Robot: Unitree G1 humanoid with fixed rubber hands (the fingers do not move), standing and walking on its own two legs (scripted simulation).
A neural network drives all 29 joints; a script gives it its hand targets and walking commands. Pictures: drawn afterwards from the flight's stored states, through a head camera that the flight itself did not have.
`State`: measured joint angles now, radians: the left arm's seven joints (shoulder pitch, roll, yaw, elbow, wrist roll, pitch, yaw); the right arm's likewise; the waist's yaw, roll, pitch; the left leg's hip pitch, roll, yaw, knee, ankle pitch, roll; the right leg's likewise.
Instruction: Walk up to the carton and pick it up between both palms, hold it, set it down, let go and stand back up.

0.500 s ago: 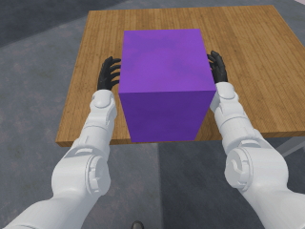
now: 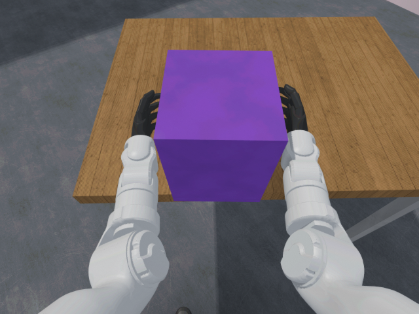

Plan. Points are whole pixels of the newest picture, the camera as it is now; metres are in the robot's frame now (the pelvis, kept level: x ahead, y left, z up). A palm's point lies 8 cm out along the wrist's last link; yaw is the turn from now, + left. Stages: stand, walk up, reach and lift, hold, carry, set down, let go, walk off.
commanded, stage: reach and lift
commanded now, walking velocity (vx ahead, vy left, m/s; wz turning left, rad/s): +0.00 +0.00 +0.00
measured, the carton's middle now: (218, 133) +0.45 +0.00 +0.04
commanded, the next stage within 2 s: none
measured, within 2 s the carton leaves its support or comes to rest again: leaves its support in 1.30 s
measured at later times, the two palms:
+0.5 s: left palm (143, 134) +0.42 +0.14 +0.08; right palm (295, 130) +0.42 -0.15 +0.08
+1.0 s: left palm (141, 136) +0.42 +0.14 +0.08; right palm (294, 134) +0.41 -0.15 +0.08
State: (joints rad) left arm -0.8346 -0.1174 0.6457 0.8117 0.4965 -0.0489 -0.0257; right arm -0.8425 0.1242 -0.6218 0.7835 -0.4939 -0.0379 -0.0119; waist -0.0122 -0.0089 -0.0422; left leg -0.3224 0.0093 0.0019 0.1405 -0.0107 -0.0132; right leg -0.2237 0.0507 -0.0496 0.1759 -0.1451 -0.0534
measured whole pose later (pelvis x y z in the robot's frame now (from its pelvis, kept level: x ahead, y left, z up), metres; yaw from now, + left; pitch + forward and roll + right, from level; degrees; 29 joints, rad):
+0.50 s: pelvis +0.00 +0.00 +0.00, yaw +0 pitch +9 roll +0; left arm -0.78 -0.14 0.61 0.72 0.49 -0.02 -0.03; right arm -0.79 0.14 -0.60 0.73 -0.49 -0.06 0.00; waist -0.02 -0.01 0.00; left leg -0.26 0.00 -0.01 0.12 -0.01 -0.01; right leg -0.17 0.04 -0.08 0.16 -0.15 -0.05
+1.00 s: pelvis +0.00 +0.01 +0.00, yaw +0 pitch +9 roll +0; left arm -0.76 -0.13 0.58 0.72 0.46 0.00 -0.02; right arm -0.77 0.12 -0.56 0.77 -0.45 -0.08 -0.02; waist -0.03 -0.01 -0.01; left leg -0.26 0.00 -0.01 0.12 -0.01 -0.01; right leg -0.16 0.04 -0.08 0.14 -0.13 -0.05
